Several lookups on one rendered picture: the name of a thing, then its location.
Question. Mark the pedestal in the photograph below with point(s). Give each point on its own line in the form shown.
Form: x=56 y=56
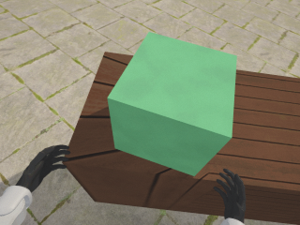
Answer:
x=264 y=151

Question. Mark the left robot hand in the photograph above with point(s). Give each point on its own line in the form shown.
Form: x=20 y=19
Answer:
x=42 y=165

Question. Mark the right robot hand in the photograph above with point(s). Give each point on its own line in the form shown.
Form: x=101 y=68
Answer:
x=235 y=199

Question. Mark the left robot forearm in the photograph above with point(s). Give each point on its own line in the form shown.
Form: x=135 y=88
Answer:
x=14 y=204

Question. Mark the carton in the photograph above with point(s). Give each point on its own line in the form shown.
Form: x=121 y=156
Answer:
x=174 y=102

